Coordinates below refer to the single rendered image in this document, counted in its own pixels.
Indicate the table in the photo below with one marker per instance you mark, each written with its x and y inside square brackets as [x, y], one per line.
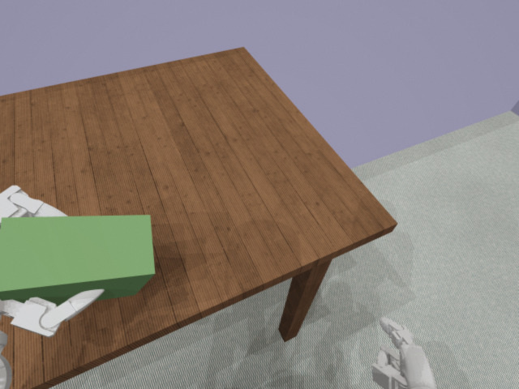
[243, 194]

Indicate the robot right hand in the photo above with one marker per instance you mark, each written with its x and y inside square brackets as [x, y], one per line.
[407, 370]

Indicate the sponge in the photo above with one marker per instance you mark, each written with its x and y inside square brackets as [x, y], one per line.
[57, 257]

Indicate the robot left hand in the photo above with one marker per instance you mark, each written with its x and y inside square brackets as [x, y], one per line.
[38, 315]

